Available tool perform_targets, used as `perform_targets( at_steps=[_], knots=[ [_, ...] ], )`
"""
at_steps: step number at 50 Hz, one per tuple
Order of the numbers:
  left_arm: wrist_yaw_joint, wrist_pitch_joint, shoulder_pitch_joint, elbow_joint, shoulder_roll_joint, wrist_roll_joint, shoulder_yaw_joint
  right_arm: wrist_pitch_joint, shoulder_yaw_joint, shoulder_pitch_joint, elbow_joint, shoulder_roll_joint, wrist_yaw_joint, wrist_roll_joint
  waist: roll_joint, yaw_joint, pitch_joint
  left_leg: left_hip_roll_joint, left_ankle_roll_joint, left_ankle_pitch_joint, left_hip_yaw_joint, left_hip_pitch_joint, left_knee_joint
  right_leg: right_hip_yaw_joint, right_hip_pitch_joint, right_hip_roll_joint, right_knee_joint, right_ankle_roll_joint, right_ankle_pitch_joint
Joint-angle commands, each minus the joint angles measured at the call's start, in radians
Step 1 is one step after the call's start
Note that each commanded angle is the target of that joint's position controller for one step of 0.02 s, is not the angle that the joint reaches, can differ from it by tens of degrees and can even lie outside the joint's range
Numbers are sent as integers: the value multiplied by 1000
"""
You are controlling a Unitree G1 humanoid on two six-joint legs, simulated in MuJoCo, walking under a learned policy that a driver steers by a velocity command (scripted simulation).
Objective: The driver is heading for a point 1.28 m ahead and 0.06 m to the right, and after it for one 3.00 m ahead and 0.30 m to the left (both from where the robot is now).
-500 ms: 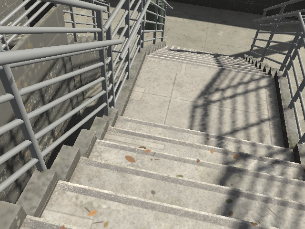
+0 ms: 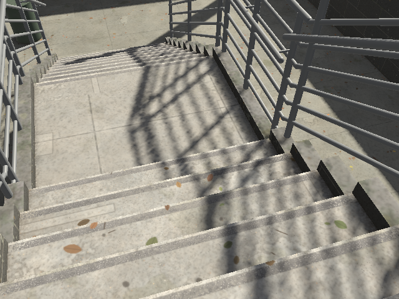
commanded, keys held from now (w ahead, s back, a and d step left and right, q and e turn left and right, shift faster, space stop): w+e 0.34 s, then w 0.66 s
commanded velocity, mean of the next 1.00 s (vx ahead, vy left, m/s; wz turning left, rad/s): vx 0.50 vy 0.00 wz -0.34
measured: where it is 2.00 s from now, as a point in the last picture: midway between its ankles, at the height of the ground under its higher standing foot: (229, 225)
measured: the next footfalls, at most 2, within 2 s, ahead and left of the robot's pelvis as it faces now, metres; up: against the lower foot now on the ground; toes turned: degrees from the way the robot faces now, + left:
right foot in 0.12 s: +0.23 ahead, -0.07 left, -0.17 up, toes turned -9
left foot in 0.72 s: +0.56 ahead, +0.05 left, -0.34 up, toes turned -20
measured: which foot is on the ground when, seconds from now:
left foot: down 0.00-0.12, up 0.14-0.70, down 0.72-1.00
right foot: up 0.00-0.10, down 0.12-0.72, up 0.74-1.00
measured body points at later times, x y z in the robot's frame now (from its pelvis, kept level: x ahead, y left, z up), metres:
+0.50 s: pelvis +0.27 -0.03 -0.13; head +0.25 -0.03 +0.32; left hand +0.29 +0.23 -0.27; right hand +0.34 -0.31 -0.25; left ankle +0.46 +0.10 -0.81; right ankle +0.19 -0.07 -0.83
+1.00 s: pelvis +0.54 -0.02 -0.27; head +0.54 -0.01 +0.18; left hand +0.74 +0.14 -0.41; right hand +0.36 -0.20 -0.41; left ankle +0.52 +0.07 -1.00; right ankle +0.64 -0.20 -0.91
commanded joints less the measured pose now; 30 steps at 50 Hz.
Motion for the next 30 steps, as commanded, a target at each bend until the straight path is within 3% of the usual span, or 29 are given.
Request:
perform_targets(
  at_steps=[1, 2, 3, 4, 5, 6, 7, 8, 9, 10, 11, 12, 13, 14, 15, 16, 17, 18, 19, 20, 21, 23, 25, 27, 30],
  knots=[
    [-3, -30, -222, -103, -4, -11, -24, 12, -22, 79, 16, -118, -17, 4, 129, -60, 193, 198, 60, 683, -192, -75, -174, -107, 17, 1, -185, 6, -13],
    [4, -29, -186, -90, 0, -2, -27, 26, -27, 83, 28, -132, -23, 9, 147, -54, 189, 200, 58, 817, -170, -66, -119, -143, 81, 10, -206, 0, -110],
    [15, -29, -111, -59, 10, 4, -27, 35, -27, 95, 40, -132, -23, 7, 118, -30, 148, 188, 58, 945, -156, -46, -2, -160, 186, 24, -240, -14, -161],
    [29, -31, 44, -16, 49, -1, -12, 45, -37, 61, 38, -163, -32, 0, 166, 47, 70, 213, 82, 1037, -188, -50, 153, -103, 339, -4, -279, -46, -245],
    [41, -30, 256, 62, 98, 5, 12, 47, -36, 19, 41, -154, -37, -5, 141, 148, -26, 186, 85, 1096, -167, -61, 390, -123, 526, 15, -319, -63, -202],
    [46, -30, 407, 127, 130, 18, 32, 55, -41, -33, 41, -144, -36, 1, 1, 250, -82, 84, 62, 636, -84, -215, 817, -67, 752, -27, -423, -123, -66],
    [41, -25, 445, 134, 207, 5, 47, 53, -42, -16, -8, -95, -28, 13, -166, 199, -153, -22, 33, -94, -95, -678, 1144, 35, 1120, -153, 18, -164, 358],
    [41, -26, 432, 94, 229, -26, 43, 38, -34, 15, -98, -118, -25, 46, -141, 183, -365, 47, 19, -70, -227, -845, 1154, 235, 1282, -283, 115, -262, 463],
    [50, -15, 428, 74, 194, -47, 39, 36, -45, -56, -135, -165, -29, 34, -49, 214, -398, 51, -9, 1, -242, -901, 1084, 357, 1210, -331, -60, -329, 107],
    [65, -9, 382, 75, 171, -25, 28, 37, -36, -111, -153, -141, -21, 14, -34, 177, -235, 59, -7, 150, -273, -982, 937, 457, 1000, -350, -258, -353, -453],
    [75, -11, 347, 70, 133, -21, 19, 46, -46, -179, -153, -171, -15, -22, 25, 152, -138, 74, -12, 149, -286, -964, 864, 524, 834, -336, -314, -341, -677],
    [70, -35, 306, 64, 81, -12, -5, 55, -54, -171, -139, -176, -13, -26, 124, 96, -64, 104, -27, 363, -333, -874, 635, 443, 628, -287, -276, -296, -643],
    [79, -48, 235, 56, 69, -23, -15, 72, -40, -218, -153, -124, -11, -15, 122, 37, 27, 105, -75, 505, -323, -689, 372, 361, 333, -202, -332, -263, -520],
    [83, -57, 224, 44, 102, -24, -9, 80, -38, -248, -170, -109, -8, -23, 86, 31, 22, 80, -96, 542, -300, -542, 251, 333, 216, -150, -346, -253, -432],
    [85, -59, 246, 52, 122, -14, -4, 86, -36, -210, -147, -100, -5, -29, 49, 27, -45, 62, -105, 578, -279, -428, 231, 298, 199, -128, -327, -249, -228],
    [80, -63, 271, 64, 136, -1, 3, 88, -38, -88, -92, -95, 0, -15, -27, 3, -110, 48, -89, 724, -265, -393, 288, 273, 243, -118, -275, -240, -69],
    [77, -58, 285, 56, 122, -11, 1, 92, -44, -100, -91, -117, 1, 2, -47, 12, -112, 59, -76, 746, -282, -424, 291, 276, 265, -109, -248, -234, -57],
    [81, -67, 351, 100, 81, -37, 0, 86, -65, -206, -129, -169, 6, 11, 10, 47, -81, 80, -58, 931, -349, -536, 142, 279, 349, -60, -209, -209, -293],
    [83, -69, 382, 104, 67, -33, -4, 84, -69, -285, -150, -173, 10, 5, -2, 73, -48, 79, -45, 970, -358, -597, 83, 327, 389, -58, -195, -207, -430],
    [89, -68, 387, 97, 56, -33, -6, 85, -63, -348, -168, -157, 17, -2, 19, 86, -16, 67, -42, 1050, -354, -595, -13, 332, 350, -33, -190, -200, -594],
    [94, -68, 388, 98, 42, -32, -8, 82, -54, -387, -177, -136, 25, -15, -8, 90, -4, 67, -42, 1142, -364, -584, -71, 357, 329, -30, -142, -197, -771],
    [92, -67, 419, 82, 55, -10, -11, 79, -60, -434, -192, -139, 42, -17, 15, 116, 21, 54, -42, 1165, -374, -600, -124, 430, 325, -43, -112, -212, -939],
    [97, -71, 448, 77, 77, -8, -13, 72, -59, -507, -227, -139, 46, -15, 18, 136, 63, 40, -49, 1124, -394, -628, -146, 498, 314, -61, -60, -228, -985],
    [109, -76, 467, 69, 86, 2, -17, 67, -55, -534, -252, -133, 49, -9, 6, 158, 72, 9, -54, 1105, -369, -585, -210, 454, 302, -29, 13, -219, -878],
    [118, -63, 472, 65, 84, 20, -26, 57, -47, -554, -269, -109, 57, 22, -42, 202, 96, -8, -42, 1032, -354, -504, -374, 425, 318, 5, 127, -196, -775]
  ],
)
Velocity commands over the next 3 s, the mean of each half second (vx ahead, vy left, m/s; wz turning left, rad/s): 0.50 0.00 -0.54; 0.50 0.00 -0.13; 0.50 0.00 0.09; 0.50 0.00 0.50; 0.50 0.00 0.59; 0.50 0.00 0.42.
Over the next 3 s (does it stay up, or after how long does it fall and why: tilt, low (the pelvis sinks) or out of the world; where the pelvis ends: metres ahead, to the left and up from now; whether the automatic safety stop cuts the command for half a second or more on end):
stays up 1.52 -0.25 -0.78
